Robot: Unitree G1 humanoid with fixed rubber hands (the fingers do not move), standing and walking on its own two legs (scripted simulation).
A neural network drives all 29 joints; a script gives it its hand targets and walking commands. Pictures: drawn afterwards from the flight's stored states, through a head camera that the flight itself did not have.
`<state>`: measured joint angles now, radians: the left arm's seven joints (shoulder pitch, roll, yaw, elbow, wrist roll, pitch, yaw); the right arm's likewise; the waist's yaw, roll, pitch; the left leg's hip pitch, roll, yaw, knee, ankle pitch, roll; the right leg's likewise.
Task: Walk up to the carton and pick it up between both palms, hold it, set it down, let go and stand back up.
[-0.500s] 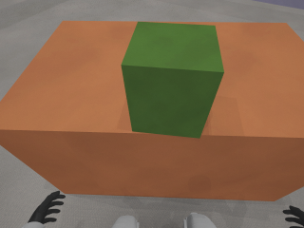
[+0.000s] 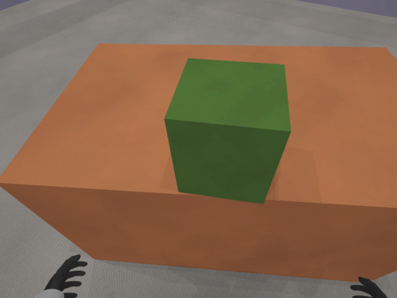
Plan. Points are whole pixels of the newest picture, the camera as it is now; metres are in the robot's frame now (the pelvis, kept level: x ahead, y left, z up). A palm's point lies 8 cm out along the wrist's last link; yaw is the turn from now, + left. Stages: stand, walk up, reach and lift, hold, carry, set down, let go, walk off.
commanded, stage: walk up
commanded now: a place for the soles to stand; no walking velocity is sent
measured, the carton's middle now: (226, 133) +0.45 -0.03 +0.07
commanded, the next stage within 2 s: none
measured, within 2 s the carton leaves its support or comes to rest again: neither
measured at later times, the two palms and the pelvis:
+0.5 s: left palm out of the picture +0.10 +0.33 -0.11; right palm out of the picture +0.14 -0.32 -0.10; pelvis +0.04 +0.00 +0.00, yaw +1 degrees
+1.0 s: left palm (55, 291) +0.15 +0.35 -0.11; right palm (347, 252) +0.24 -0.31 -0.12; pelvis +0.09 +0.01 -0.02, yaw +1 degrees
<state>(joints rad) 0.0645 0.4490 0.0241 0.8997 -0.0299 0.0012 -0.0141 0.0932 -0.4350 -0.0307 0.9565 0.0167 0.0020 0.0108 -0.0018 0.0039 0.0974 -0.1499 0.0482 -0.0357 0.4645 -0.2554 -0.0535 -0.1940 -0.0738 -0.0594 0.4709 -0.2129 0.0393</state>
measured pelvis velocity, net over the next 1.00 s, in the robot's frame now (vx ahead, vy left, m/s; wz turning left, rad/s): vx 0.09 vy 0.01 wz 0.02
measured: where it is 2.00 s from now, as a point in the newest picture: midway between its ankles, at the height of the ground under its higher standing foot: outside the picture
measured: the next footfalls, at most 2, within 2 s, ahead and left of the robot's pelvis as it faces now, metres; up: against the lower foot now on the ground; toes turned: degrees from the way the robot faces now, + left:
left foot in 0.94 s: +0.22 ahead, +0.12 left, +0.00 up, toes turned +2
right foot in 1.18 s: +0.14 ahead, -0.12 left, +0.00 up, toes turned -1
